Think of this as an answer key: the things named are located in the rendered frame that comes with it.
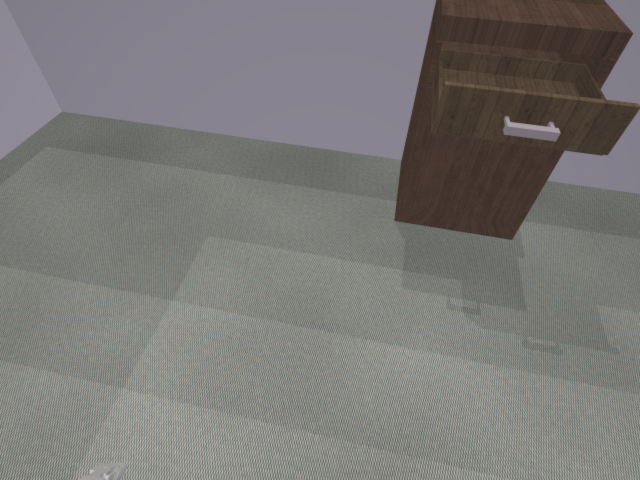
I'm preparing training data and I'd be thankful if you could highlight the handle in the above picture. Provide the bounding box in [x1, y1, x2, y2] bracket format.
[503, 116, 561, 141]

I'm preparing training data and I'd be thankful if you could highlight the drawer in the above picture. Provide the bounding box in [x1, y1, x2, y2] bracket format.
[431, 49, 640, 156]

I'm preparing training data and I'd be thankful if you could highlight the cabinet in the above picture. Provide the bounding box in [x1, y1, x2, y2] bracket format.
[394, 0, 633, 240]

